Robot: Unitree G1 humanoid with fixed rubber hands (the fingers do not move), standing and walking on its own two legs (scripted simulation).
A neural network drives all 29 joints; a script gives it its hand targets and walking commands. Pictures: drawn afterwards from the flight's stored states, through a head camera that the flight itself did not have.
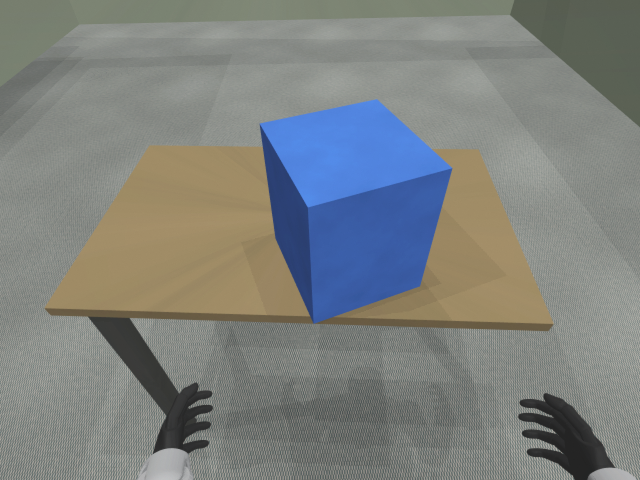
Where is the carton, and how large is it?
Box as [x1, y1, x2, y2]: [260, 99, 451, 323]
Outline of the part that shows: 376,99 260,123 275,238 313,323 419,286 450,175 451,167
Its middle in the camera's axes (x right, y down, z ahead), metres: +0.04 -0.04 +0.64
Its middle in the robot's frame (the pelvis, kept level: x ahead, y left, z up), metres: +0.50 +0.02 +0.05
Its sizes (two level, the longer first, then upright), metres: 0.210 0.200 0.250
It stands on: a table, 0.71 m high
